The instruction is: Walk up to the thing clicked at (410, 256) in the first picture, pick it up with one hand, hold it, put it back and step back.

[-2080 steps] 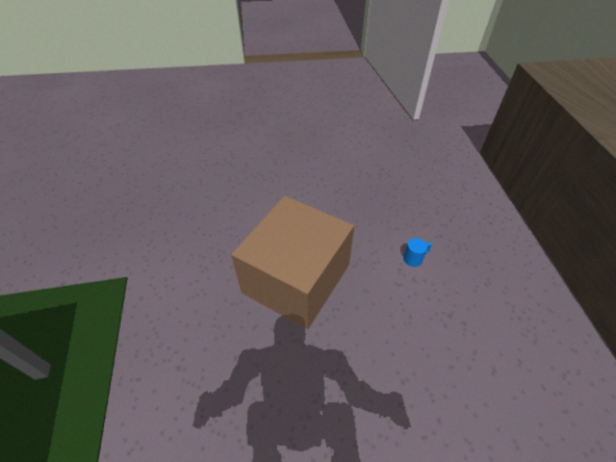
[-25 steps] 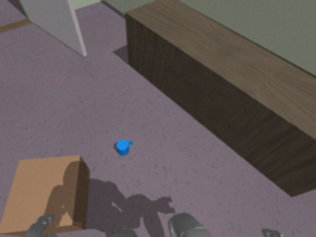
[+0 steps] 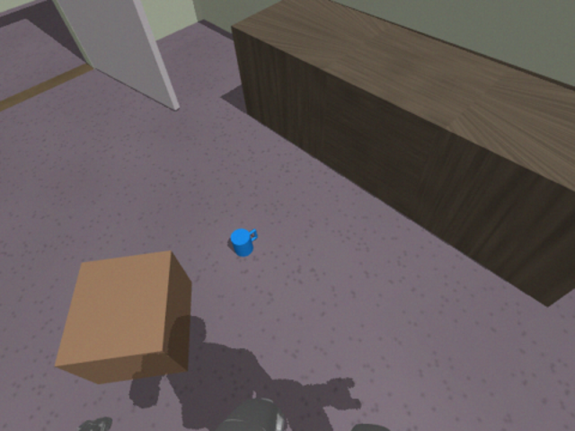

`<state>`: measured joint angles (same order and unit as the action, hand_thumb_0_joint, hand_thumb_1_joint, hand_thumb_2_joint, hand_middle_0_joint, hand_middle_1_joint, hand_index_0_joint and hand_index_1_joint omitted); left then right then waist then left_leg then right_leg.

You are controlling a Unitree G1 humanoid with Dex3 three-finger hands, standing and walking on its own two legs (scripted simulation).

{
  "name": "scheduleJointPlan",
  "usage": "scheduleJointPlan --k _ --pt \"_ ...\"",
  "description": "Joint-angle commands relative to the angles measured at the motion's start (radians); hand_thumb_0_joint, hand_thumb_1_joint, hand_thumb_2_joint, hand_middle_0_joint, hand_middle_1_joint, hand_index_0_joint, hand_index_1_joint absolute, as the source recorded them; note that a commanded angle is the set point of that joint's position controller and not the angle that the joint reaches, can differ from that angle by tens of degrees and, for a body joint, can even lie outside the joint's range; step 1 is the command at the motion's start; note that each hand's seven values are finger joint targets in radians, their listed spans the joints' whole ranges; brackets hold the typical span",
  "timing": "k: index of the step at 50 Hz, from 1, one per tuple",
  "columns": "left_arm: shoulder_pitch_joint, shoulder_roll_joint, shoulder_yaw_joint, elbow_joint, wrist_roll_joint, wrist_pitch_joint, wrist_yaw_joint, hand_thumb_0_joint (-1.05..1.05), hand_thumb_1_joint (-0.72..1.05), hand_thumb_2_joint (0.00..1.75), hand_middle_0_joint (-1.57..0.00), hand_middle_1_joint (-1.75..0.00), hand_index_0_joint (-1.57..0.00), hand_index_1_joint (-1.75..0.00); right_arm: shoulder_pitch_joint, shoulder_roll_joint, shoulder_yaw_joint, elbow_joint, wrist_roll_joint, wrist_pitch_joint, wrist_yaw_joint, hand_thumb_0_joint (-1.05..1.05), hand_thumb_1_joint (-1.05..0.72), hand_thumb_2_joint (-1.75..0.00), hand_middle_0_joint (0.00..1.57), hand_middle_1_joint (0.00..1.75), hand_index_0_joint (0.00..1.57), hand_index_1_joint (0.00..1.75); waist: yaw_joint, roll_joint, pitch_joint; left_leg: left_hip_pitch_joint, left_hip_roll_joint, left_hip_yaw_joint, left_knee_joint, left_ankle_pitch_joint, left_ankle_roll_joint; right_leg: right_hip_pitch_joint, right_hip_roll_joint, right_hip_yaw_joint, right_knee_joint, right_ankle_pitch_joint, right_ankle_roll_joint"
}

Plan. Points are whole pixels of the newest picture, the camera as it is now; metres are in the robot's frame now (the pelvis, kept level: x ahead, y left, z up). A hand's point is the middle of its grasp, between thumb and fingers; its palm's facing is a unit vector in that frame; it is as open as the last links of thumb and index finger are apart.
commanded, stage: step back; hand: left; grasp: from above
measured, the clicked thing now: (245, 240) +0.84 +0.25 -0.72
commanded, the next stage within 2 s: stand in 1.58 s
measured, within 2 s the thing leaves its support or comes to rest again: neither
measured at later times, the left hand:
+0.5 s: hand out of the picture -0.11 +0.26 -0.16, palm faces -0.02 -0.92 -0.40, open 7.4 cm
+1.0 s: hand out of the picture -0.16 +0.26 -0.14, palm faces +0.04 -0.92 -0.39, open 7.4 cm
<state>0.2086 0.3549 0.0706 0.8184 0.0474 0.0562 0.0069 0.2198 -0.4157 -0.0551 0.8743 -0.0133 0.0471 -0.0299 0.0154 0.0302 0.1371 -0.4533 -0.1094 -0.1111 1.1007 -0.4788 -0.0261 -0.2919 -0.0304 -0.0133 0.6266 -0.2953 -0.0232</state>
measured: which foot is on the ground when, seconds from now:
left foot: up 0.00-0.12, down 0.14-1.00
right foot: down 0.00-0.16, up 0.18-0.46, down 0.48-1.00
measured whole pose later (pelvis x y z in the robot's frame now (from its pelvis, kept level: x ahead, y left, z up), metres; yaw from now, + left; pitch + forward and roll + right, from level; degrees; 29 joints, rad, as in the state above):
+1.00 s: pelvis -0.22 -0.01 +0.00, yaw +2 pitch -3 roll -1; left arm 0.19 0.39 0.06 1.01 0.03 -0.03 -0.01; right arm 0.21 -0.34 -0.04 1.00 -0.03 0.00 0.02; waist 0.01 0.02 0.06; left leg -0.28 0.00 -0.07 0.62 -0.32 0.00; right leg -0.19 0.01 -0.04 0.54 -0.30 -0.02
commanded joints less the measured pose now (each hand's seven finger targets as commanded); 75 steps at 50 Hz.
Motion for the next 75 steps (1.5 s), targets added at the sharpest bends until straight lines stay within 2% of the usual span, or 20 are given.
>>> scheduleJointPlan --k 1,7,9,10,15,20,23,25,26,29,36,39,41,47,50,58,62,68,70,75 --pt "-0.018 0.265 0.077 -0.114 -0.003 -0.029 0.031 0.0 0.9 0.9 -0.2 -0.3 -0.2 -0.3 -0.051 -0.142 -0.036 -0.1 -0.007 -0.032 -0.008 0.0 -0.9 -0.9 0.2 0.3 0.2 0.3 0.051 -0.222 -0.133 -0.033 0.052 0.046 -0.182 -0.075 -0.002 0.209 -0.251 0.215 -0.138 0.5 -0.192" --pt "-0.08 0.245 0.046 -0.135 -0.026 -0.004 0.019 0.0 0.9 0.9 -0.2 -0.3 -0.2 -0.3 0.111 -0.181 -0.064 -0.023 -0.013 -0.034 -0.001 0.0 -0.9 -0.9 0.2 0.3 0.2 0.3 -0.03 -0.115 -0.215 0.282 0.137 0.041 -0.697 0.258 0.073 0.035 -0.172 0.162 0.008 0.256 -0.073" --pt "-0.175 0.238 0.059 -0.16 -0.034 -0.006 0.029 0.0 0.9 0.9 -0.2 -0.3 -0.2 -0.3 0.008 -0.367 -0.096 -0.069 -0.02 -0.03 0.01 0.0 -0.9 -0.9 0.2 0.3 0.2 0.3 -0.073 0.231 -0.16 0.136 0.526 -0.437 -0.801 0.477 0.333 -0.147 0.075 0.04 0.405 -0.356 0.017" --pt "-0.18 0.247 0.065 -0.135 -0.02 0.0 0.032 0.0 0.9 0.9 -0.2 -0.3 -0.2 -0.3 -0.04 -0.33 -0.094 -0.074 -0.03 -0.04 0.006 0.0 -0.9 -0.9 0.2 0.3 0.2 0.3 -0.054 0.137 -0.127 0.071 0.524 -0.401 -0.777 0.531 0.348 -0.12 0.081 0.165 0.568 -0.354 0.013" --pt "-0.034 0.214 0.06 -0.057 -0.037 -0.004 0.02 0.0 0.9 0.9 -0.2 -0.3 -0.2 -0.3 -0.126 -0.203 -0.049 -0.089 -0.029 -0.04 -0.003 0.0 -0.9 -0.9 0.2 0.3 0.2 0.3 0.023 0.087 -0.119 0.209 0.349 -0.088 -0.65 0.677 0.262 -0.172 0.105 0.156 0.599 -0.237 0.028" --pt "-0.058 0.206 0.044 -0.035 -0.024 -0.043 0.002 0.0 0.9 0.9 -0.2 -0.3 -0.2 -0.3 -0.047 -0.224 -0.064 -0.068 -0.033 -0.038 0.008 0.0 -0.9 -0.9 0.2 0.3 0.2 0.3 -0.052 0.152 -0.193 0.34 0.342 -0.107 -0.665 0.255 0.244 -0.073 0.052 0.045 0.094 -0.235 0.032" --pt "0.093 0.199 0.047 0.072 -0.016 -0.065 0.002 0.0 0.9 0.9 -0.2 -0.3 -0.2 -0.3 -0.093 -0.24 -0.063 -0.067 -0.027 -0.017 0.019 0.0 -0.9 -0.9 0.2 0.3 0.2 0.3 0.016 0.146 -0.198 0.175 0.314 -0.056 -0.617 0.118 0.187 0.171 0.07 -0.011 -0.242 -0.057 -0.014" --pt "0.081 0.316 0.08 0.067 0.007 -0.085 0.01 0.0 0.9 0.9 -0.2 -0.3 -0.2 -0.3 -0.106 -0.108 -0.025 -0.095 -0.015 -0.023 0.026 0.0 -0.9 -0.9 0.2 0.3 0.2 0.3 0.024 -0.194 -0.15 -0.156 0.12 0.046 -0.346 -0.013 0.052 0.231 -0.198 0.487 -0.352 -0.243 -0.096" --pt "-0.013 0.413 0.093 0.031 0.007 -0.081 0.01 0.0 0.9 0.9 -0.2 -0.3 -0.2 -0.3 -0.172 -0.159 -0.046 -0.094 -0.017 -0.021 0.011 0.0 -0.9 -0.9 0.2 0.3 0.2 0.3 0.058 -0.238 -0.079 -0.025 0.114 -0.04 -0.225 -0.098 0.02 -0.105 -0.373 0.627 -0.408 -0.393 -0.232" --pt "-0.122 0.29 0.061 0.015 -0.002 -0.098 0.015 0.0 0.9 0.9 -0.2 -0.3 -0.2 -0.3 -0.109 -0.164 -0.044 -0.027 0.005 -0.039 0.023 0.0 -0.9 -0.9 0.2 0.3 0.2 0.3 -0.014 -0.097 -0.04 0.011 0.073 -0.032 -0.173 0.053 0.019 -0.044 -0.207 0.311 -0.281 -0.057 -0.156" --pt "-0.068 0.287 0.048 0.046 -0.009 -0.081 -0.003 0.0 0.9 0.9 -0.2 -0.3 -0.2 -0.3 -0.063 -0.133 -0.044 0.027 -0.014 -0.075 0.038 0.0 -0.9 -0.9 0.2 0.3 0.2 0.3 0.0 -0.186 -0.071 0.244 0.065 0.121 -0.65 0.108 0.024 -0.007 -0.169 0.212 -0.204 -0.085 -0.113" --pt "-0.102 0.225 0.025 0.067 -0.034 -0.073 -0.008 0.0 0.9 0.9 -0.2 -0.3 -0.2 -0.3 -0.025 -0.237 -0.067 0.051 -0.019 -0.085 0.034 0.0 -0.9 -0.9 0.2 0.3 0.2 0.3 -0.023 0.055 -0.105 0.239 0.322 -0.338 -0.832 -0.236 0.178 -0.107 0.007 0.027 0.05 -0.252 -0.012" --pt "-0.056 0.235 0.029 0.081 -0.032 -0.075 -0.009 0.0 0.9 0.9 -0.2 -0.3 -0.2 -0.3 -0.063 -0.248 -0.067 0.03 -0.026 -0.091 0.037 0.0 -0.9 -0.9 0.2 0.3 0.2 0.3 -0.007 0.062 -0.085 0.186 0.387 -0.382 -0.887 -0.254 0.238 -0.077 0.0 0.042 0.172 -0.238 -0.005" --pt "0.038 0.217 0.041 0.154 -0.017 -0.104 -0.002 0.0 0.9 0.9 -0.2 -0.3 -0.2 -0.3 -0.119 -0.149 -0.035 0.038 -0.008 -0.07 0.04 0.0 -0.9 -0.9 0.2 0.3 0.2 0.3 0.052 0.091 -0.134 0.013 0.22 -0.086 -0.689 0.084 0.079 0.3 0.007 0.033 -0.229 -0.022 -0.03" --pt "-0.023 0.353 0.072 0.132 0.0 -0.109 0.003 0.0 0.9 0.9 -0.2 -0.3 -0.2 -0.3 -0.112 -0.144 -0.044 0.038 -0.019 -0.064 0.03 0.0 -0.9 -0.9 0.2 0.3 0.2 0.3 0.044 -0.153 -0.012 -0.104 0.097 0.018 -0.271 -0.053 0.025 0.113 -0.36 0.5 -0.456 -0.503 -0.207" --pt "-0.121 0.25 0.023 0.101 -0.026 -0.099 -0.005 0.0 0.9 0.9 -0.2 -0.3 -0.2 -0.3 -0.001 -0.106 -0.046 0.101 -0.018 -0.098 0.035 0.0 -0.9 -0.9 0.2 0.3 0.2 0.3 -0.035 -0.14 -0.122 0.296 0.097 0.132 -0.684 0.309 0.026 0.052 -0.154 0.051 -0.109 0.302 -0.077" --pt "-0.111 0.226 0.014 0.117 -0.045 -0.072 0.001 0.0 0.9 0.9 -0.2 -0.3 -0.2 -0.3 -0.058 -0.239 -0.065 0.084 -0.019 -0.103 0.021 0.0 -0.9 -0.9 0.2 0.3 0.2 0.3 -0.025 0.073 -0.167 0.267 0.425 -0.317 -0.79 0.292 0.258 -0.018 -0.012 0.052 0.145 -0.292 -0.003" --pt "-0.033 0.205 0.012 0.187 -0.03 -0.098 0.009 0.0 0.9 0.9 -0.2 -0.3 -0.2 -0.3 -0.168 -0.175 -0.037 0.084 -0.003 -0.087 0.017 0.0 -0.9 -0.9 0.2 0.3 0.2 0.3 0.023 0.085 -0.202 0.242 0.3 -0.045 -0.629 0.586 0.118 0.175 -0.017 0.021 -0.224 0.114 0.001" --pt "-0.052 0.258 0.022 0.184 -0.027 -0.107 0.013 0.0 0.9 0.9 -0.2 -0.3 -0.2 -0.3 -0.175 -0.116 -0.019 0.081 0.011 -0.081 0.02 0.0 -0.9 -0.9 0.2 0.3 0.2 0.3 0.008 -0.04 -0.216 0.155 0.207 0.029 -0.578 0.393 0.051 0.226 -0.114 0.17 -0.252 0.191 -0.032" --pt "-0.151 0.23 0.003 0.188 -0.037 -0.099 0.004 0.0 0.9 0.9 -0.2 -0.3 -0.2 -0.3 -0.199 -0.141 -0.018 0.143 -0.005 -0.086 0.024 0.0 -0.9 -0.9 0.2 0.3 0.2 0.3 -0.005 -0.029 -0.169 0.273 0.238 0.021 -0.676 0.454 0.064 0.131 -0.082 0.078 -0.206 0.249 -0.019"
